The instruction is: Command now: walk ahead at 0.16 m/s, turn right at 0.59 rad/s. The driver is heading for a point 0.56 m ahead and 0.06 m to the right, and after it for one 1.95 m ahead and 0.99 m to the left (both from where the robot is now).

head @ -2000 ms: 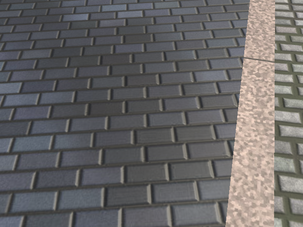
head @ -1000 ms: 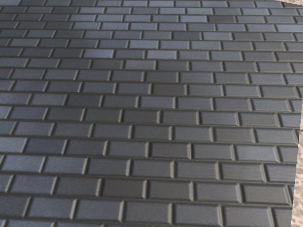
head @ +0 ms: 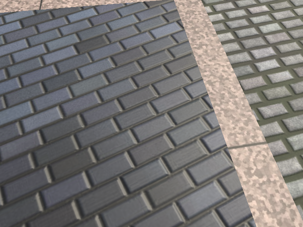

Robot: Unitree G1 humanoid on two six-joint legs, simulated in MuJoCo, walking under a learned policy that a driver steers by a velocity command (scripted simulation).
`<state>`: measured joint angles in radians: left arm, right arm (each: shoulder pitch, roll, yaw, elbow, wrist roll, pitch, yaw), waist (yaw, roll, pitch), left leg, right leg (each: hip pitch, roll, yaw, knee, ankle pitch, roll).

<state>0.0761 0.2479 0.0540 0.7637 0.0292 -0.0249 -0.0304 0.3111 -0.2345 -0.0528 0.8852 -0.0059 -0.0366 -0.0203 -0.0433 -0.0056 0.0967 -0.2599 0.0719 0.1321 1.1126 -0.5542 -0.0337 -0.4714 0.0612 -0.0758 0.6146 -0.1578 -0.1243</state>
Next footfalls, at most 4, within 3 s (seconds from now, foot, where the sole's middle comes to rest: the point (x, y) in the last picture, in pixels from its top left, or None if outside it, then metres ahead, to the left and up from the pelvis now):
0.56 left None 0.15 0.12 -0.75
0.94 right None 0.04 -0.06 -0.75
1.38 left None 0.21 0.11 -0.75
1.88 right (198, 212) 0.46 -0.17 -0.75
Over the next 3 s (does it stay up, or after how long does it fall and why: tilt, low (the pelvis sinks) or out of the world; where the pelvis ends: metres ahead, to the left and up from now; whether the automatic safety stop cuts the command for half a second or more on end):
stays up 0.49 -0.14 0.03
